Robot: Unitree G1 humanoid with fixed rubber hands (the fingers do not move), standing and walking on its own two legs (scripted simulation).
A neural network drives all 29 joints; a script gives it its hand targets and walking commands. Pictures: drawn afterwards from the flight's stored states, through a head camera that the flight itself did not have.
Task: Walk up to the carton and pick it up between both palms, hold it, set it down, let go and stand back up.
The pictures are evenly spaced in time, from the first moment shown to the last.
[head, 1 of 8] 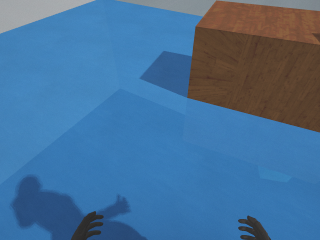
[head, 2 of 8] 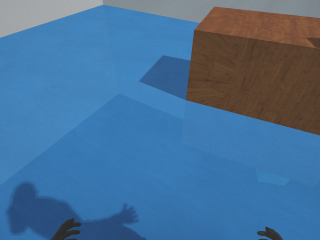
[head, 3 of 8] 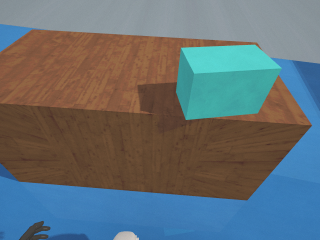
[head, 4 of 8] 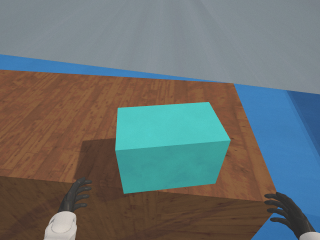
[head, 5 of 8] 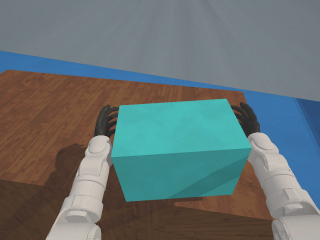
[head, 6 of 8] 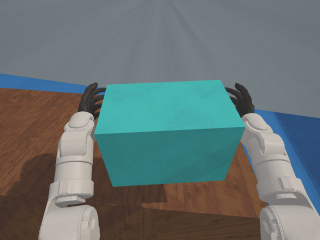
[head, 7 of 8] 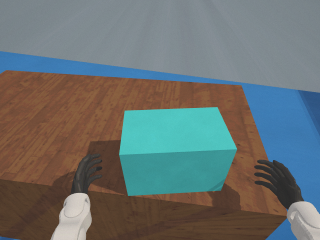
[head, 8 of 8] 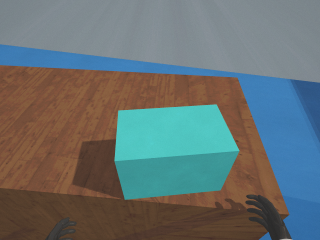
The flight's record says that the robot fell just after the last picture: no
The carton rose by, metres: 0.16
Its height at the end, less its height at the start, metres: +0.00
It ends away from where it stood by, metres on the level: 0.02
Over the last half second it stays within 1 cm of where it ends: yes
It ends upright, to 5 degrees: yes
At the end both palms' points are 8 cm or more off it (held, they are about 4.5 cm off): yes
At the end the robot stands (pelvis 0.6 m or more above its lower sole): yes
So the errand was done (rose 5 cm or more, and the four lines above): yes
